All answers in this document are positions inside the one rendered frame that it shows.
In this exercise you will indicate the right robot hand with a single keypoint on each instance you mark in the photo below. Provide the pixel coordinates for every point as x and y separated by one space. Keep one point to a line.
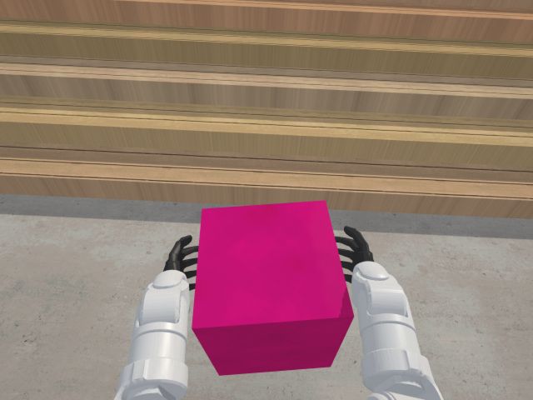
358 245

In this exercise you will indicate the left robot forearm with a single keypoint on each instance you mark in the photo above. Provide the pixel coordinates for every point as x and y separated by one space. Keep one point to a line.
156 368

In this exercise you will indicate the right robot forearm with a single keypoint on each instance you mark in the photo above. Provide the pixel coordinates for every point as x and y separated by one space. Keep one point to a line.
392 359

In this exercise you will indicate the left robot hand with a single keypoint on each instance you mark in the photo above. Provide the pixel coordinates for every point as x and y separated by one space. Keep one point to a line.
176 262

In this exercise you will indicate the carton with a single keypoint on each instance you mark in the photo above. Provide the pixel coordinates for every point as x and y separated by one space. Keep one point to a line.
270 291

